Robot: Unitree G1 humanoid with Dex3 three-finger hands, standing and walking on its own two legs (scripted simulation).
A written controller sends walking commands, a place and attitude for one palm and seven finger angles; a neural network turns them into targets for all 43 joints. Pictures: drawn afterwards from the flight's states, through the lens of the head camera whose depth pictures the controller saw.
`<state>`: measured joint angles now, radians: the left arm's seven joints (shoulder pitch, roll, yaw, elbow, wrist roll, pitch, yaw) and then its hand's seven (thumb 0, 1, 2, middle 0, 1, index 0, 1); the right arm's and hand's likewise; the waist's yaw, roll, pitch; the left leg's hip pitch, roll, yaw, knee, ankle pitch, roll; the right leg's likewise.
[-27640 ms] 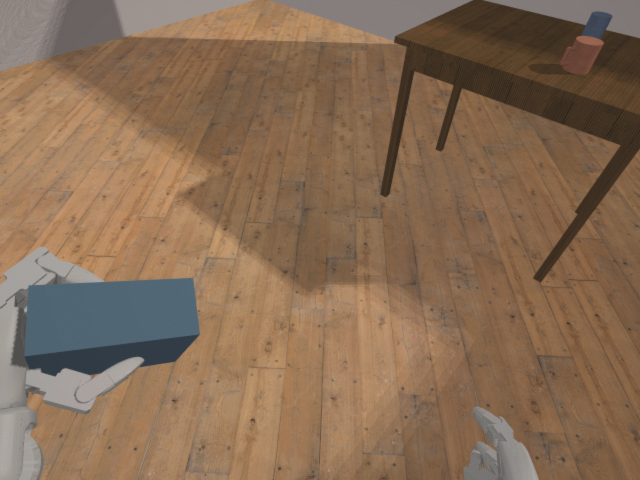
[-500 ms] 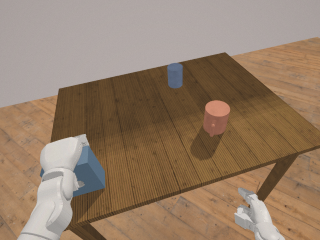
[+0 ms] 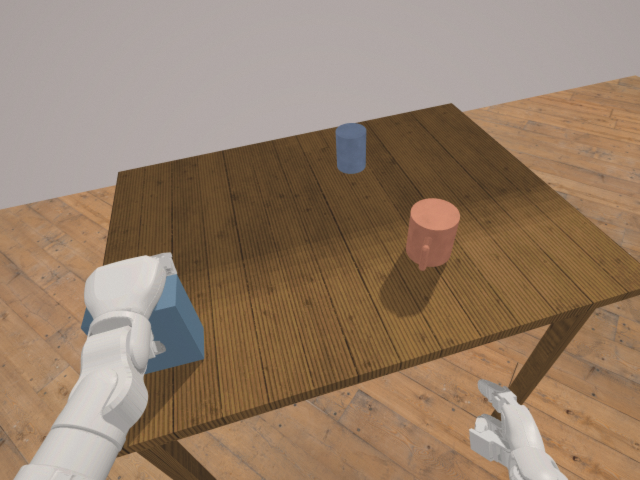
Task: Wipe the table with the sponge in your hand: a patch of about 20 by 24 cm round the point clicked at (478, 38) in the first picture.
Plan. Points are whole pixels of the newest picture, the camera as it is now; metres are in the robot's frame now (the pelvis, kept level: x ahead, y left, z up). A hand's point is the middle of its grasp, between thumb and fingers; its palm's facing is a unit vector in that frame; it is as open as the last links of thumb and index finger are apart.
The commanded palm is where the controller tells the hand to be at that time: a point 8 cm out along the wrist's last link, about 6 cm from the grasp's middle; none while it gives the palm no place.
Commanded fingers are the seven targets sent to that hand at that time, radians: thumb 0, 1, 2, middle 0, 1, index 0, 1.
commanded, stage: wipe forward along the first lane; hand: left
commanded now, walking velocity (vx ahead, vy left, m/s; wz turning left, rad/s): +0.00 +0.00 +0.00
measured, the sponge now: (156, 336) +0.28 +0.29 +0.01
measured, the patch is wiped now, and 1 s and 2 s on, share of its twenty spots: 0.15 0.20 0.20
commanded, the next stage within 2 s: slide across to the middle lane in 1.30 s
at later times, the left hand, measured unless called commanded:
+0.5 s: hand (148, 286) +0.33 +0.30 +0.07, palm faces -0.02 -0.03 -1.00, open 9.9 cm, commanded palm +0.31 +0.30 +0.10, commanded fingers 0.00 0.10 1.30 -1.20 -1.60 -1.20 -1.60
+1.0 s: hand (153, 249) +0.39 +0.32 +0.07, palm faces -0.08 +0.01 -1.00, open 9.9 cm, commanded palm +0.37 +0.32 +0.10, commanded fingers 0.00 0.10 1.30 -1.20 -1.60 -1.20 -1.60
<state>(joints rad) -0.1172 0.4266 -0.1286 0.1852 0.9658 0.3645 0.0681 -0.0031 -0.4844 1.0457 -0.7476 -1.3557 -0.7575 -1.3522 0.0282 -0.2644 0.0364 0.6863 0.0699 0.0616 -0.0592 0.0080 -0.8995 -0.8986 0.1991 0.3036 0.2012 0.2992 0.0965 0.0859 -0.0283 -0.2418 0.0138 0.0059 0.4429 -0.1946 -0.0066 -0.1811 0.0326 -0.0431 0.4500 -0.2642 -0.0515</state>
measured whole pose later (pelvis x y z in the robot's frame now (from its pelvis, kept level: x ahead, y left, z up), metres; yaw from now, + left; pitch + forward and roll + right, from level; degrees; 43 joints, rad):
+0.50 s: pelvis +0.00 +0.00 +0.00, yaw +0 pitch +2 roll +0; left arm -0.30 0.45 -0.08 0.44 0.97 0.28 0.09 0.00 -0.49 1.05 -0.75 -1.35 -0.76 -1.35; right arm 0.12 -0.29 0.01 0.71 0.09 0.09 -0.06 0.01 -0.90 -0.90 0.20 0.30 0.20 0.30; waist 0.06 0.07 -0.06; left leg -0.33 0.02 0.00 0.50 -0.21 0.00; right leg -0.26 0.03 -0.05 0.49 -0.28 -0.05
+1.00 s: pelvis +0.00 +0.02 -0.01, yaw +0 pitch +7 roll -1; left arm -0.58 0.51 -0.05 0.78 1.01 0.18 0.11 0.01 -0.50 1.05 -0.76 -1.34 -0.77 -1.34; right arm 0.19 -0.29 0.00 0.72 0.09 0.12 -0.05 0.01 -0.90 -0.90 0.20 0.30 0.20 0.30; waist 0.01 0.06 -0.08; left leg -0.44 0.01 0.00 0.54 -0.23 0.01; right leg -0.36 0.03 -0.05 0.51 -0.28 -0.03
